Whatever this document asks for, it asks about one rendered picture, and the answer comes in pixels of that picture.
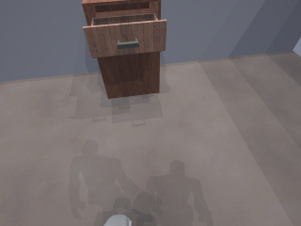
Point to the handle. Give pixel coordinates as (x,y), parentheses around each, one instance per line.
(128,44)

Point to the cabinet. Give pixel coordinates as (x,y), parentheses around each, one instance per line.
(127,75)

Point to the left robot thigh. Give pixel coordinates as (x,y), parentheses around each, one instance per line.
(118,220)

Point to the drawer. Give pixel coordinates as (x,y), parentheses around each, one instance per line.
(103,34)

